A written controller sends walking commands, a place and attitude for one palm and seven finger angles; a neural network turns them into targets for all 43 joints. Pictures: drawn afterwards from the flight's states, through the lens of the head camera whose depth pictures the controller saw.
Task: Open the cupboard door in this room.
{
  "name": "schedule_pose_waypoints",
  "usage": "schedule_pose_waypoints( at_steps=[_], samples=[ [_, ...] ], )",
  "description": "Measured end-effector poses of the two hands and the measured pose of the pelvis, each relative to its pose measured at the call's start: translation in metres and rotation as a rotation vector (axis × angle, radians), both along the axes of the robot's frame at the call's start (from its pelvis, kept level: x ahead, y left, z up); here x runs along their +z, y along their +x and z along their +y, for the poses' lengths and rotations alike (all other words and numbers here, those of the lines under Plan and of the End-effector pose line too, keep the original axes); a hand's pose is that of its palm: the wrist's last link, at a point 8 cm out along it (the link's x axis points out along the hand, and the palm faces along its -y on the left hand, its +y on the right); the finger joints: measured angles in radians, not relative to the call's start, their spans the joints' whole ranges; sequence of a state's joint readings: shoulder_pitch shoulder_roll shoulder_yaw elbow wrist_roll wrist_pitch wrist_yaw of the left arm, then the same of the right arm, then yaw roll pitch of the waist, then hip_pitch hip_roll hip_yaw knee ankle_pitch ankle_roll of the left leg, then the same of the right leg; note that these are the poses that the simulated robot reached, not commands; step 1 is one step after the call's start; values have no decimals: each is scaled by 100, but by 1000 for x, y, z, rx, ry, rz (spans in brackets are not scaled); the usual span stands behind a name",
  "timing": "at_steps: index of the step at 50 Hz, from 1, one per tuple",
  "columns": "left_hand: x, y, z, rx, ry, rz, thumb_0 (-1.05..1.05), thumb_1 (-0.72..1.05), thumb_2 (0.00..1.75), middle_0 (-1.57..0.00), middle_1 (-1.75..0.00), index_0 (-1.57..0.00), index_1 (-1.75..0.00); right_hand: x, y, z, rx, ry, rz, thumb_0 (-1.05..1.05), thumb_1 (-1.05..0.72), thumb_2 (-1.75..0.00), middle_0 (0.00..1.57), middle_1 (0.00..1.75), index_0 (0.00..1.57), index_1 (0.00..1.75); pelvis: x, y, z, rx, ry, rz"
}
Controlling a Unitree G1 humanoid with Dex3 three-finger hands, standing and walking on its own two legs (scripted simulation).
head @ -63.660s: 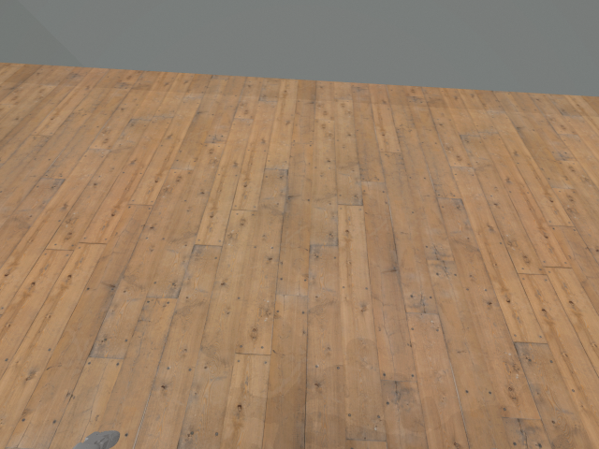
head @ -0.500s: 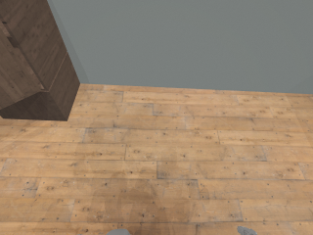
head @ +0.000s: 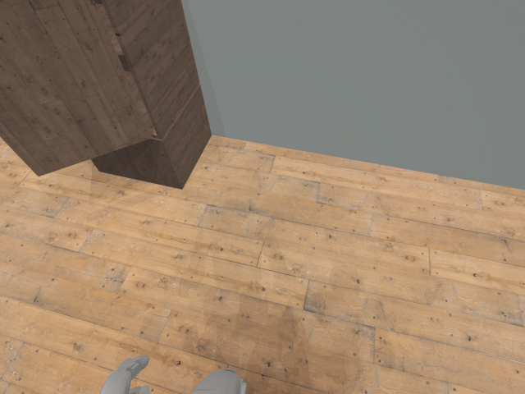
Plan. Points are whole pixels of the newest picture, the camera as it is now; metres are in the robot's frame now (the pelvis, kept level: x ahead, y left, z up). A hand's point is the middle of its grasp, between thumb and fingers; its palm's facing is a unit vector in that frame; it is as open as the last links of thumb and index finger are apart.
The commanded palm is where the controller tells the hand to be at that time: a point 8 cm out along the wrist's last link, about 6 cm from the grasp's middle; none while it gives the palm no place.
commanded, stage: turn to face it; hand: left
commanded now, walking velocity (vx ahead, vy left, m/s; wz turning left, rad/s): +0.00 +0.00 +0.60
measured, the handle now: out of the picture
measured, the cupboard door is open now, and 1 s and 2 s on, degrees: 42 42 42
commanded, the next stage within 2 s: take the last steps up to it in 0.72 s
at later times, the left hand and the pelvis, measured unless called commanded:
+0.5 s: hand out of the picture +0.01 +0.24 -0.17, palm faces +0.32 -0.91 -0.25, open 7.4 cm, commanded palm none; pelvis +0.01 +0.01 +0.00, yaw +17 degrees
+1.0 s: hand out of the picture -0.03 +0.17 -0.16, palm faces +0.50 -0.84 -0.21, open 7.3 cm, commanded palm none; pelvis +0.03 -0.02 +0.01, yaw +27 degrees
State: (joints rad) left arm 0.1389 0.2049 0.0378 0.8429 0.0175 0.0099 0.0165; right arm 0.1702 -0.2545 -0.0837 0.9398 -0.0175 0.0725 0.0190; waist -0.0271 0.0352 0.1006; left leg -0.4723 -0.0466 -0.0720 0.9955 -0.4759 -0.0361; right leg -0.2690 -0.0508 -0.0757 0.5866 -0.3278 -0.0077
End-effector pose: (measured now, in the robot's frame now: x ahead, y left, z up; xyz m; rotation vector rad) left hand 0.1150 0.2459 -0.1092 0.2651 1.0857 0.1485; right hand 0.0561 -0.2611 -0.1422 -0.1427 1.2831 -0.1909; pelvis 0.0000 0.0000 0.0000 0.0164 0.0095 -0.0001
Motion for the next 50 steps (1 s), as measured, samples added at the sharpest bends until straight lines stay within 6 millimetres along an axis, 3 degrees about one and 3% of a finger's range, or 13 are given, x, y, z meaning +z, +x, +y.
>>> schedule_pose_waypoints(
  at_steps=[8,15,17,21,26,32,35,43,50],
  samples=[
    [-8,-57,-10,134,-55,87,1,90,90,-20,-30,-20,-30,19,48,1,134,-7,-20,0,-91,-90,20,30,20,30,10,5,-7,118,30,-3],
    [-40,-117,18,293,-93,166,1,90,90,-20,-30,-20,-30,21,114,37,305,-52,-125,0,-91,-90,20,30,20,30,-9,8,13,216,-1,8],
    [-45,-129,28,328,-84,201,1,90,90,-20,-30,-20,-30,24,125,48,341,-60,-153,0,-91,-90,20,30,20,30,-11,8,15,233,2,8],
    [-37,-135,38,379,-69,207,1,90,90,-20,-30,-20,-30,31,130,61,386,-65,-159,0,-91,-90,20,30,20,30,-3,8,15,265,-12,12],
    [-21,-123,36,398,-56,150,1,91,90,-19,-30,-20,-30,28,125,66,415,-32,-123,0,-90,-90,21,30,20,30,5,11,8,297,-20,9],
    [-13,-105,12,405,-35,81,1,91,90,-19,-30,-20,-30,7,119,51,415,22,-67,0,-90,-90,21,30,20,30,0,20,-13,339,-6,6],
    [-12,-105,-6,412,-25,66,1,91,90,-19,-30,-20,-30,-4,121,39,410,38,-40,0,-90,-90,21,30,20,30,-4,23,-23,362,-1,-3],
    [-8,-134,-42,488,-79,126,1,91,90,-20,-30,-20,-30,11,130,30,439,22,4,0,-91,-90,20,30,20,30,11,29,-30,417,26,-6],
    [-21,-179,-40,594,-131,177,1,91,90,-20,-30,-20,-30,21,149,58,547,-4,-5,0,-91,-90,20,30,20,30,10,31,-16,475,17,-2]
  ],
)
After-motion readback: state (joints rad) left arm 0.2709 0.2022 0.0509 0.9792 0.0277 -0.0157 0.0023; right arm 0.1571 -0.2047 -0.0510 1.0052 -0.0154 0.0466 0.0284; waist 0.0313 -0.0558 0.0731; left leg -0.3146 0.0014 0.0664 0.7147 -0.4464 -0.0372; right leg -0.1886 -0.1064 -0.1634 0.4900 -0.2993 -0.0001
